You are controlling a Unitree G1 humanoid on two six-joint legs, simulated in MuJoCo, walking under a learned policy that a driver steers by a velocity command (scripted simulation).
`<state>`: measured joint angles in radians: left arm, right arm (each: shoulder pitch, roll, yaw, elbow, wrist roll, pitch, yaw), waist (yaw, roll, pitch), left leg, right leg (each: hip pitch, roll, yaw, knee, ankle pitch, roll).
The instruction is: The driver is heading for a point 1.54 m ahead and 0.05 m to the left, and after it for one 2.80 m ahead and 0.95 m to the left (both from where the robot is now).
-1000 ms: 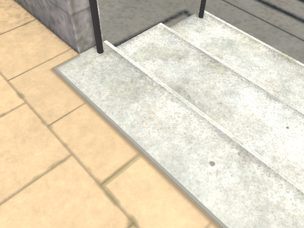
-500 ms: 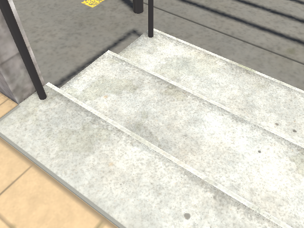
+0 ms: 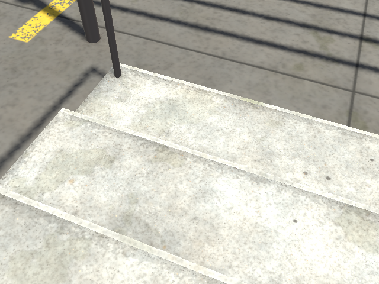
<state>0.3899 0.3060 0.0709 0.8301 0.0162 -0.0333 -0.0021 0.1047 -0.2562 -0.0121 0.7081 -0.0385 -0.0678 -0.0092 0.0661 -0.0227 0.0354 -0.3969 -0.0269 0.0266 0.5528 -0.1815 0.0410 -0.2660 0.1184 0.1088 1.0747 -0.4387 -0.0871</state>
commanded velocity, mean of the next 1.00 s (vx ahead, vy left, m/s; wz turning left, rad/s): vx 0.50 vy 0.00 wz -0.12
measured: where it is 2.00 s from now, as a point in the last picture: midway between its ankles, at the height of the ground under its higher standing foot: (207, 162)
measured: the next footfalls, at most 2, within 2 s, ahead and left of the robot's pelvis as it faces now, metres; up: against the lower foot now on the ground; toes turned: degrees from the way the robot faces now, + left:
right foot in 0.42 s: +0.34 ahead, -0.13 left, +0.00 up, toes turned -7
left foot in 1.10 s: +0.75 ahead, +0.08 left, -0.10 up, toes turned -1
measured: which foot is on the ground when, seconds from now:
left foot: down 0.00-0.44, up 0.46-1.00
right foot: up 0.00-0.40, down 0.42-1.00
